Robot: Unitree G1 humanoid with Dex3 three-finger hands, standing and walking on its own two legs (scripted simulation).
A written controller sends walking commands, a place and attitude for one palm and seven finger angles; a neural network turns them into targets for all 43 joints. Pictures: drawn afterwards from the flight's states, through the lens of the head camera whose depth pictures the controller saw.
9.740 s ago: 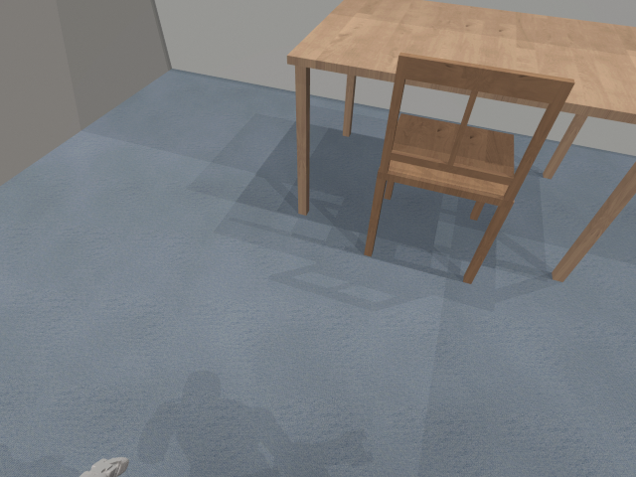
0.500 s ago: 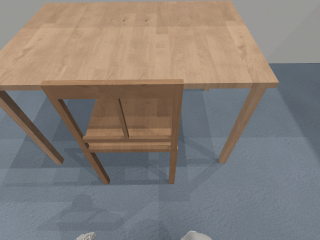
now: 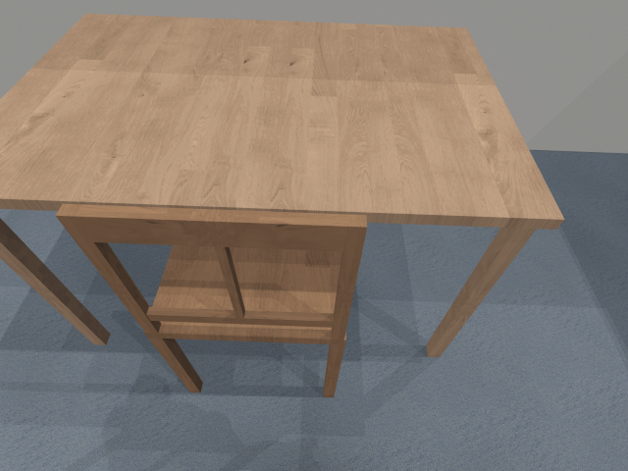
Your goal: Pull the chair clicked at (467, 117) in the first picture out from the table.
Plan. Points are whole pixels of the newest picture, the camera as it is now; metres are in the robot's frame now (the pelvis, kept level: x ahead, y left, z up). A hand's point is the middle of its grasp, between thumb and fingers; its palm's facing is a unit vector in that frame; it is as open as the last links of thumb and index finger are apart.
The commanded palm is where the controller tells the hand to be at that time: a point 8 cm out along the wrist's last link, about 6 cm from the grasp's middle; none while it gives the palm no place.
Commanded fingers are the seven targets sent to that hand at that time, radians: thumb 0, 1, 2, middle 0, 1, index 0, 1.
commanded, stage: come to a stop and stand still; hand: left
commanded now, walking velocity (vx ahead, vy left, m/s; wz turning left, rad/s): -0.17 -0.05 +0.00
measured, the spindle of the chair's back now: (231, 282) +0.42 +0.19 -0.12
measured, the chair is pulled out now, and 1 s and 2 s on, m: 0.00 0.00 0.00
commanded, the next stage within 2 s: look again from close up in 1.06 s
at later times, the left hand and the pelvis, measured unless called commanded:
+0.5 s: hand out of the picture -0.03 +0.14 -0.15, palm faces +0.10 -0.96 -0.25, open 7.3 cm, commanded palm none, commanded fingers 0.00 0.90 0.90 -0.20 -0.30 -0.20 -0.30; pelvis -0.05 -0.04 +0.01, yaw +1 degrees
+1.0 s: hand out of the picture -0.09 +0.17 -0.17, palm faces +0.07 -0.98 -0.17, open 7.4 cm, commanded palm none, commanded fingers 0.00 0.90 0.90 -0.20 -0.30 -0.20 -0.30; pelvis -0.06 +0.01 +0.01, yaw +1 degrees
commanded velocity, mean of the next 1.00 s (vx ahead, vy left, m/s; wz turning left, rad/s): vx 0.04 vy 0.05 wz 0.00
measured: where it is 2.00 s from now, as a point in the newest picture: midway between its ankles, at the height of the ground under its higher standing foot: outside the picture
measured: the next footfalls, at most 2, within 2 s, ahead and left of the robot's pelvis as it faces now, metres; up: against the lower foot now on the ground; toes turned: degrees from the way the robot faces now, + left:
right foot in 0.18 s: +0.00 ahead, -0.13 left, +0.00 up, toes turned -2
left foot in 0.62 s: -0.06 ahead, +0.10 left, +0.00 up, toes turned +2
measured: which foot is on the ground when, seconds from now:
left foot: down 0.00-0.18, up 0.20-0.60, down 0.62-1.00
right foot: up 0.00-0.16, down 0.18-1.00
